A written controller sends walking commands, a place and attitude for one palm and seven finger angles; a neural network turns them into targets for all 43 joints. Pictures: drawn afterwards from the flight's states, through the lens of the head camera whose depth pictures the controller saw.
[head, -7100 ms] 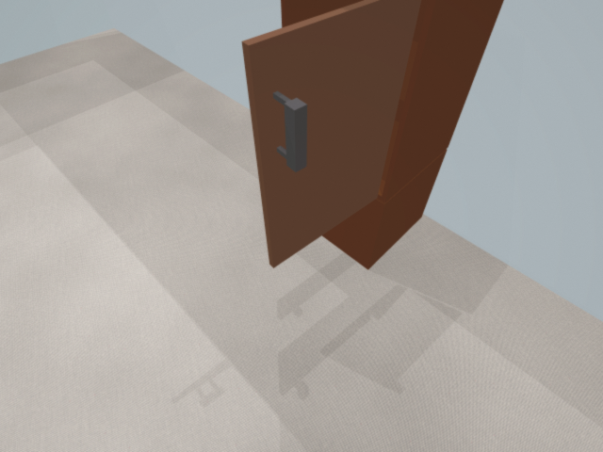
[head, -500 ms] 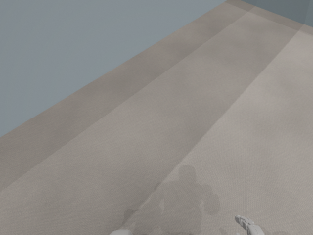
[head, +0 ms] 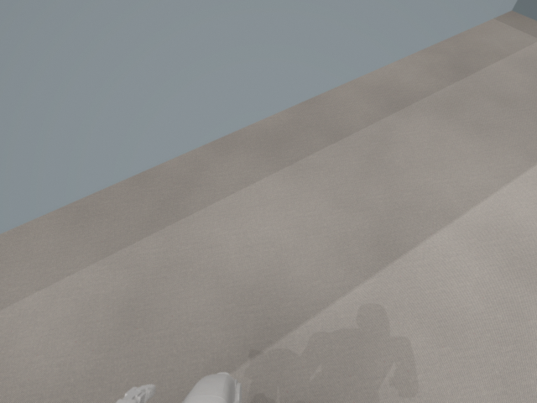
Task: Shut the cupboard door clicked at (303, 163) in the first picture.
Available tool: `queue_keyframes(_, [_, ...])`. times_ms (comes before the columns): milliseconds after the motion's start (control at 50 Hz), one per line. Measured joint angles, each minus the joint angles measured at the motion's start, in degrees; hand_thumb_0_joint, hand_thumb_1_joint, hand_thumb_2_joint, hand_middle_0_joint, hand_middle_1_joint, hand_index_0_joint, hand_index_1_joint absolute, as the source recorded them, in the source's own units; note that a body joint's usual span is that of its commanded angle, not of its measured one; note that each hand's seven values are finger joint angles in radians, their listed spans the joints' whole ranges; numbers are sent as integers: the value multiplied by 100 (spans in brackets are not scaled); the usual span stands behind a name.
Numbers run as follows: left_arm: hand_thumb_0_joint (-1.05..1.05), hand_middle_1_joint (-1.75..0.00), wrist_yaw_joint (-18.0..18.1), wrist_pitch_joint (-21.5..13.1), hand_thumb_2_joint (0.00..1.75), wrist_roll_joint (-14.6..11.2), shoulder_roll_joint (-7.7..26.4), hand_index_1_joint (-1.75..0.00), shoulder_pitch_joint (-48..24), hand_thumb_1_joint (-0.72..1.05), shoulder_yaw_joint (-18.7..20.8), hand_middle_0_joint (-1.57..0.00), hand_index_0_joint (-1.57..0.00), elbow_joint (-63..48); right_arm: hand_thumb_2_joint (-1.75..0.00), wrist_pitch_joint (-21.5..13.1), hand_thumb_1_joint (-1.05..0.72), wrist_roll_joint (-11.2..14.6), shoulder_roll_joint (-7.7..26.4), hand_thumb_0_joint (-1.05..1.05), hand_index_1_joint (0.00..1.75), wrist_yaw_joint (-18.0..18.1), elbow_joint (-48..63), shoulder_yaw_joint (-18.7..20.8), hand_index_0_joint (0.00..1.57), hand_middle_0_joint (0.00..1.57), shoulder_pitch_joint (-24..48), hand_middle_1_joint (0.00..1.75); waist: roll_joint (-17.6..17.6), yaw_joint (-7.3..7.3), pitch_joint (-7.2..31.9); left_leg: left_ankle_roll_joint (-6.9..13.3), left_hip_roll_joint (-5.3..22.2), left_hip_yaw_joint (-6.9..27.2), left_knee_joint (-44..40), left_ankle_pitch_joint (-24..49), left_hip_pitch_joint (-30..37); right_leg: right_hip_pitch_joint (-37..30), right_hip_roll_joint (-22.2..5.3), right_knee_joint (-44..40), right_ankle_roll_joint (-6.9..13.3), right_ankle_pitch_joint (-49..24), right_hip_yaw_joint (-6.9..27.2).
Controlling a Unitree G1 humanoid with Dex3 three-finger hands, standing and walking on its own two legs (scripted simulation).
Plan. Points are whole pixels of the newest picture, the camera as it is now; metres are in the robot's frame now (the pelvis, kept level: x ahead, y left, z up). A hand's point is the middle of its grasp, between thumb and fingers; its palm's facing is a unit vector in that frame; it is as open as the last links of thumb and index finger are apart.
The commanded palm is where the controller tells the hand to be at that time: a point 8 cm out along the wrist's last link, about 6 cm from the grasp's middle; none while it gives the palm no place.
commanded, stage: walk to a spot facing it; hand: left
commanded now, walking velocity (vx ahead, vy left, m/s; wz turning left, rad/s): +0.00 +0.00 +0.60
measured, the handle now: out of the picture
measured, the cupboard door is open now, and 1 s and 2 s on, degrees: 84 84 84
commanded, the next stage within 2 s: none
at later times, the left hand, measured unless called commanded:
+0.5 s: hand out of the picture +0.04 +0.25 -0.16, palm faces +0.28 -0.92 -0.26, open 7.4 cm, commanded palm none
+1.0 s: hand out of the picture -0.09 +0.20 -0.19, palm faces +0.59 -0.77 -0.23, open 7.3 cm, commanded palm none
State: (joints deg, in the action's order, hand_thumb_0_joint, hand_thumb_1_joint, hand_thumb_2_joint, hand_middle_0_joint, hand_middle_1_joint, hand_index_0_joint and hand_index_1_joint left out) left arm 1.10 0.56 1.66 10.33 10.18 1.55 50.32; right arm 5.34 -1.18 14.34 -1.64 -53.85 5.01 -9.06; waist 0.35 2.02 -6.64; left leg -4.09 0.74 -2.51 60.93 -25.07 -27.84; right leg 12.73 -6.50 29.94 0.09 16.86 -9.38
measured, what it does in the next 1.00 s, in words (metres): steps on the spot, turning left: left foot, then right foot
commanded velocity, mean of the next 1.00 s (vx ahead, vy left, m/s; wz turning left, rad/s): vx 0.04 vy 0.00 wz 0.60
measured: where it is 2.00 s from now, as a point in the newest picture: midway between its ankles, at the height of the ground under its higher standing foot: (204, 385)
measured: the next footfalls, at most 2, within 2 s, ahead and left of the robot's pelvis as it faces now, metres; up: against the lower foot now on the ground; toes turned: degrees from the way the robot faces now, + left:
left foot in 0.16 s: +0.03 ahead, +0.13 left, +0.00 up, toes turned +13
right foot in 0.58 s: +0.08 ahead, -0.12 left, +0.00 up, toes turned +18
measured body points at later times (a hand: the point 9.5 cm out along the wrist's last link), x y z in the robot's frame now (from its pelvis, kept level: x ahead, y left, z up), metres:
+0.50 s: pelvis +0.00 +0.01 +0.00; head +0.05 +0.03 +0.45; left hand +0.03 +0.29 -0.14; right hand +0.14 -0.22 -0.14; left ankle -0.01 +0.12 -0.74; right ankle +0.04 -0.14 -0.70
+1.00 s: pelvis +0.00 +0.01 -0.02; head +0.03 +0.05 +0.43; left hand -0.12 +0.25 -0.17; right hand +0.25 -0.14 -0.14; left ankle -0.05 +0.09 -0.74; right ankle +0.04 -0.13 -0.71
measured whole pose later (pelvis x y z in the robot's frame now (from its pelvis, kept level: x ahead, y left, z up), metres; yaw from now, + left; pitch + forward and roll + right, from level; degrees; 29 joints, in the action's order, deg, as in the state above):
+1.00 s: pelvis +0.00 +0.01 -0.02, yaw +36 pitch +0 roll +1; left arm 0.1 2.6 1.5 14.3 13.1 3.7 53.0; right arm 2.1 -1.6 13.7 -1.6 -51.5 3.8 -6.1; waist -3.3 -0.2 -6.2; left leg 1.9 -0.1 -4.6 37.4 -18.1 -19.3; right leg 19.4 -9.3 51.4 -3.6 29.9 -8.7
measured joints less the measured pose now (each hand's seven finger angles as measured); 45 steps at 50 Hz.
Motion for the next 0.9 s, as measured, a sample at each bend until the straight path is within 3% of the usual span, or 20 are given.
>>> queue_keyframes(100, [0,-30,-28,-24,90,23,39,-30,106,91,25,-20,-21,76,-90,-40,-91,30,-91,1,30,-29,23,-85,20,20,139,30,-213,-140,-53,36,58,-276,-1458,-40,584,-37,-206,122,-86,113,-356])
queue_keyframes(160, [0,-30,-61,13,90,-6,151,-30,221,91,89,-20,-21,130,-90,-133,-91,25,-90,1,30,-42,136,-130,20,20,212,30,-267,-189,-12,160,42,-387,-2584,678,1065,118,-337,587,-203,373,-561])
queue_keyframes(180, [0,-30,-75,59,90,-31,207,-30,237,91,121,-20,-21,154,-90,-197,-91,7,-94,1,30,-35,177,-124,20,20,234,30,-296,-177,11,473,-10,-358,-2641,838,1033,289,-383,985,-283,550,-505])
queue_keyframes(220, [0,-30,-50,222,90,-30,337,-30,185,91,172,-20,-20,224,-90,-290,-91,-6,-139,1,30,4,231,-143,20,20,280,30,-372,-224,-15,707,-69,-293,-2391,706,896,750,-268,2097,-375,1247,-8])
queue_keyframes(260, [1,-29,-26,327,90,-28,418,-30,102,91,219,-20,-20,317,-90,-346,-91,-19,-173,1,30,81,265,-166,20,20,247,30,-352,-232,11,716,-86,-184,-2455,683,907,1150,-82,2994,-424,1278,370])
queue_keyframes(320, [1,-29,-54,346,90,-29,472,-30,-17,91,266,-20,-20,331,-90,-362,-91,-29,-193,0,30,155,237,-195,20,20,160,30,-292,-245,51,663,-137,-18,-2837,916,1050,1466,51,3444,-462,844,677])
queue_keyframes(480, [1,-29,-68,285,90,-43,407,-30,-263,91,237,-20,-20,113,-90,-278,-91,-64,-200,0,30,137,91,-172,20,21,-99,30,-55,-141,138,595,-230,467,-3250,1238,1119,1223,267,2211,-447,688,894])
queue_keyframes(540, [1,-29,-63,231,90,-64,332,-30,-337,91,196,-20,-20,30,-90,-215,-91,-71,-180,1,30,124,60,-125,20,21,-176,30,52,-61,143,504,-275,687,-3118,1219,991,828,427,1332,-382,586,865])
queue_keyframes(580, [1,-29,-60,138,90,-68,305,-30,-303,91,158,-20,-20,-62,-90,-172,-91,-36,-168,1,30,116,63,-85,20,21,-263,30,52,-43,205,417,-377,807,-2877,1128,822,368,454,320,-305,206,825])
queue_keyframes(640, [0,-29,-14,31,90,-20,135,-30,-291,91,87,-20,-20,-68,-90,-92,-91,-15,-54,1,30,92,8,10,20,21,-209,30,192,-19,87,274,-409,707,-1412,-37,310,290,403,332,-37,152,617])
queue_keyframes(700, [0,-29,5,9,90,-33,6,-30,-175,90,17,-20,-20,-43,-90,-27,-91,-20,22,1,30,53,-44,44,20,20,-129,30,197,26,4,124,-287,394,101,-67,-108,69,274,159,2,112,389])
queue_keyframes(740, [0,-29,10,12,90,-26,-39,-30,-93,90,-3,-20,-20,-6,-90,-7,-91,-9,22,1,30,27,-53,40,20,20,-85,30,127,42,-14,44,-156,230,352,38,-155,-64,185,6,-4,62,244])
queue_keyframes(820, [0,-30,4,-6,90,-4,-46,-30,40,91,6,-20,-20,57,-90,2,-91,10,-20,1,30,-8,-49,-5,20,20,20,30,-66,-21,-31,-20,26,-24,-455,-9,148,-196,-17,-89,-53,69,-48])
queue_keyframes(900, [0,-30,-30,-10,90,20,101,-30,154,91,71,-20,-21,113,-90,-53,-91,27,-54,1,30,-21,14,-69,19,20,207,30,-239,-168,-69,56,42,-234,-1703,63,651,-144,-224,192,-159,256,-314])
